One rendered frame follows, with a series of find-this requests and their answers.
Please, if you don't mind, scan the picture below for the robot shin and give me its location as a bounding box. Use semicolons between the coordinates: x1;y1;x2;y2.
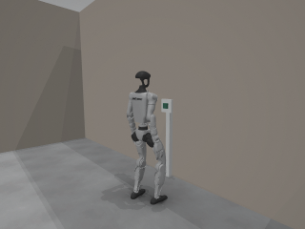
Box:
133;160;146;193
154;164;167;199

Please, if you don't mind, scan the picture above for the robot right shin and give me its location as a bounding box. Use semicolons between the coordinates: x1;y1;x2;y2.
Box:
154;164;167;199

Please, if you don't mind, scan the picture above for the panel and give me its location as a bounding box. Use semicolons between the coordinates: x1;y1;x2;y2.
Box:
161;98;173;177

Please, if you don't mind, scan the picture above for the robot left shin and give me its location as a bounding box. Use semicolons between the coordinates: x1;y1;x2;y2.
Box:
133;160;146;193

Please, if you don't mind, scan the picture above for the right robot upper arm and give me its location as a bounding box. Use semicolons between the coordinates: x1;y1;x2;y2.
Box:
146;93;158;122

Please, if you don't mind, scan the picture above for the right robot hand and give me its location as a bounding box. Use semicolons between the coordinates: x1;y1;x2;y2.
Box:
153;141;164;160

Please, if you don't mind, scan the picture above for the left robot upper arm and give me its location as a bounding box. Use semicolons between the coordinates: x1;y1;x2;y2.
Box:
127;92;134;117

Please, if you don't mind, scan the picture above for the right robot forearm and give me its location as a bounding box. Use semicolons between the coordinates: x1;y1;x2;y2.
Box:
148;114;160;143

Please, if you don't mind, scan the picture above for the left robot forearm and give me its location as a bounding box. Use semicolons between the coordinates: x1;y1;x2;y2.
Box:
127;116;136;133

